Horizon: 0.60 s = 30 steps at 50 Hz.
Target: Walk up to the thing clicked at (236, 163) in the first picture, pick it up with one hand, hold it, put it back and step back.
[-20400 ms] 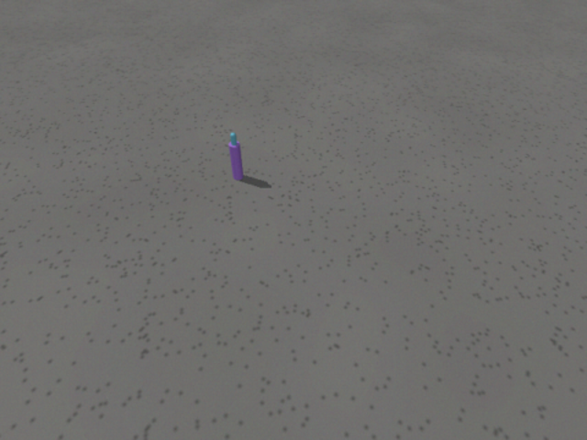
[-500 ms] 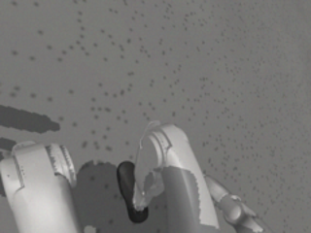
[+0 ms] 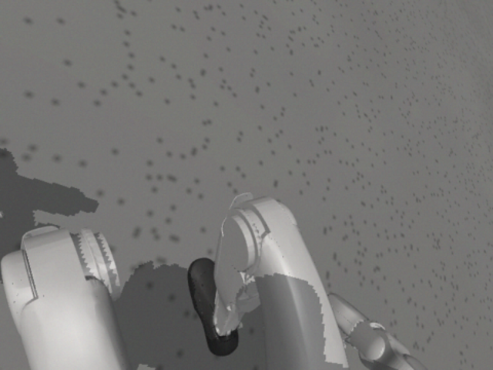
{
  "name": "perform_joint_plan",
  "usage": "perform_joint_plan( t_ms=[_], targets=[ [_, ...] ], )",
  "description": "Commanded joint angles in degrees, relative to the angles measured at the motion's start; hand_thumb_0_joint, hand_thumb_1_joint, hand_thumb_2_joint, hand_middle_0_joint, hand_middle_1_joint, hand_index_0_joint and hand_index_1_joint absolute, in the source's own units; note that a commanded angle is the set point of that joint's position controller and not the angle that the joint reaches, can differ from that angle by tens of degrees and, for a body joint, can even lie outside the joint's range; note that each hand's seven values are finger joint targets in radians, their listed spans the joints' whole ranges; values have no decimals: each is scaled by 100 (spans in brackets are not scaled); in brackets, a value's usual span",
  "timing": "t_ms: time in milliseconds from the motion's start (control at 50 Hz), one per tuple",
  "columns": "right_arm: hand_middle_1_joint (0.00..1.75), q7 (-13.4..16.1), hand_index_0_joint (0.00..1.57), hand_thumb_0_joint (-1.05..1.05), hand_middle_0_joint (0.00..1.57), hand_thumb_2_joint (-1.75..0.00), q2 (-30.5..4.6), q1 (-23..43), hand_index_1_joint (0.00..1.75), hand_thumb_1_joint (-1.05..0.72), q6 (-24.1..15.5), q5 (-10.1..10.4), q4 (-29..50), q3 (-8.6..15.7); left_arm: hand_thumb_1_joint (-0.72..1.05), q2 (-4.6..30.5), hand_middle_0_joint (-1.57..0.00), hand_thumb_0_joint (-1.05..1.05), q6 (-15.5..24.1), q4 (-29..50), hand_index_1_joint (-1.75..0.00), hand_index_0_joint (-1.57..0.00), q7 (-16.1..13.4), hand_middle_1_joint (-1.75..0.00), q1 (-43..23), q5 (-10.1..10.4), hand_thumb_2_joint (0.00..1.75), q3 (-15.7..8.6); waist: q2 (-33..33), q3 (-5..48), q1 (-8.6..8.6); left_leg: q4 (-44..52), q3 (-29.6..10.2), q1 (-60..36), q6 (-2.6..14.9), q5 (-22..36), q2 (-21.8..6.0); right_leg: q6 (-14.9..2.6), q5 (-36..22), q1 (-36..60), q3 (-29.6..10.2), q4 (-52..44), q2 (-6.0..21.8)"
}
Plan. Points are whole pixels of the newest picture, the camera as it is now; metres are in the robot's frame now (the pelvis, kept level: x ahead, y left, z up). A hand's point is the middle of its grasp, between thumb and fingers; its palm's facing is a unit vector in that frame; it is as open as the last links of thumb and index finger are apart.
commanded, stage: close in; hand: left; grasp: from the side
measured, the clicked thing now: out of the picture +0.44 +0.30 -0.15
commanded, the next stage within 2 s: rest palm in 0.08 s
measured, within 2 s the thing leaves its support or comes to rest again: neither
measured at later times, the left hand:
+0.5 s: hand out of the picture +0.44 +0.28 -0.14, palm faces +0.25 -0.97 +0.01, open 17.6 cm
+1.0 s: hand out of the picture +0.43 +0.28 -0.15, palm faces +0.23 -0.97 -0.02, open 17.3 cm
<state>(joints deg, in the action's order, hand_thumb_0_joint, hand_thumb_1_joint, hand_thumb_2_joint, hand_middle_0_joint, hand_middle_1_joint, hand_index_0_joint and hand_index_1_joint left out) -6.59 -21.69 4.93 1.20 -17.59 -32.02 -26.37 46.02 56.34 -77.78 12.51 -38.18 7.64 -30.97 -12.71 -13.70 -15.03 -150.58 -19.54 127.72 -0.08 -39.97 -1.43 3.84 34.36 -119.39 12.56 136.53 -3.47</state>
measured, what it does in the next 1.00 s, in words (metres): stands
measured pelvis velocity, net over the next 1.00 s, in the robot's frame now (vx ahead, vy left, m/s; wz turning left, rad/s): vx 0.00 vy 0.00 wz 0.01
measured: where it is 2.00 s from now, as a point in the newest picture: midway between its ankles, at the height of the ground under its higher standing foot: (158, 353)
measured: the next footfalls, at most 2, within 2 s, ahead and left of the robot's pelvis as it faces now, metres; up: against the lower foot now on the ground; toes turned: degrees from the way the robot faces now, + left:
none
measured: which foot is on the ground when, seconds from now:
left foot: down 0.00-1.00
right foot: down 0.00-1.00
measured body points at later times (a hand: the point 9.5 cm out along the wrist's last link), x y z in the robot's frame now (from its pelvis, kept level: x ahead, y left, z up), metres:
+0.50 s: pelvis +0.00 +0.00 +0.00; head +0.22 +0.17 +0.35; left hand +0.42 +0.33 -0.14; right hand +0.17 -0.25 -0.05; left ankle +0.08 +0.12 -0.26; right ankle +0.14 -0.13 -0.26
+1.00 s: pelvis +0.00 +0.00 +0.00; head +0.22 +0.17 +0.35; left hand +0.41 +0.33 -0.15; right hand +0.17 -0.25 -0.05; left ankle +0.08 +0.12 -0.26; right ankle +0.14 -0.13 -0.26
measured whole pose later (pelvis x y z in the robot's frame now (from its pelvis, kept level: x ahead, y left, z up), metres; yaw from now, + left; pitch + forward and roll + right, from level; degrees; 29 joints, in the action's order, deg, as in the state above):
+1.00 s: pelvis +0.00 +0.00 +0.00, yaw +0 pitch +15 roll -16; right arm -7.6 -20.9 6.9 2.2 -17.5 -32.9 -26.0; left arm 44.9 57.6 -78.4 7.9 -38.5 5.4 -24.8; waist -12.8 -14.0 -14.7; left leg -150.5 -19.5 128.1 -0.5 -39.9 -1.1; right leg 4.0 34.6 -120.0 12.5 136.9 -3.1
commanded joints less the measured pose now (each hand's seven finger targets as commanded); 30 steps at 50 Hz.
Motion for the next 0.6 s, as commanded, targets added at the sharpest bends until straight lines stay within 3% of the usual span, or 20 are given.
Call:
perform_joint_plan(
  t_ms=[0,140,180,280,360,420,540,580],
  targets=[
    [30,86,20,0,20,-90,-1950,-152,30,-93,6,-12,93,799,-61,851,-4,0,368,999,-6,-8,-34,-9,-1344,-41,2,252,3088,3190,-467,2060,477,-2350,-116,466,-257,-448,-703,1291,549,-877,-159],
    [30,19,20,0,20,-90,-1892,-313,30,-93,34,22,28,846,-61,618,-3,0,332,1053,-6,-7,-171,-10,-1282,2,3,354,2887,3447,-400,1954,531,-2282,-80,661,-192,-447,-879,1540,527,-901,-165],
    [30,9,20,0,20,-90,-1861,-312,30,-91,43,21,15,847,-61,779,-5,0,340,1070,-5,-8,-252,-7,-1194,-33,5,212,2884,3508,-296,1933,590,-2218,-72,677,-182,-452,-863,1659,485,-912,-171],
    [30,7,20,0,20,-90,-1828,-221,30,-91,61,14,7,835,-58,716,-3,0,381,922,-5,-6,-291,-8,-1383,-137,8,415,2790,3303,-418,1888,647,-1980,-30,371,-168,-456,-652,1529,460,-984,-180],
    [30,9,20,0,20,-90,-1822,-223,30,-90,58,5,10,831,-56,710,-2,0,412,944,-6,-5,-300,-9,-1372,-128,9,410,2737,3414,-387,1853,663,-2044,-28,433,-165,-447,-711,1594,458,-994,-183],
    [30,9,20,0,20,-90,-1837,-224,30,-91,56,5,-4,837,-58,578,-3,0,417,940,-6,-6,-273,-8,-1427,-119,9,549,2764,3463,-454,1876,621,-2154,-46,464,-173,-456,-731,1543,486,-965,-176],
    [30,-3,20,0,20,-90,-1860,-190,30,-91,74,-2,-4,811,-59,559,-3,0,426,831,-7,-5,-336,-9,-1306,-184,11,584,2914,3375,-424,1953,544,-2287,-106,623,-182,-471,-834,1472,533,-883,-157],
    [30,-4,20,0,20,-90,-1835,-144,30,-91,87,-6,12,817,-61,646,-3,0,436,976,-7,-6,-364,-9,-1303,-203,10,536,2946,3392,-323,1955,575,-2287,-101,586,-181,-479,-796,1480,522,-901,-162]
  ],
)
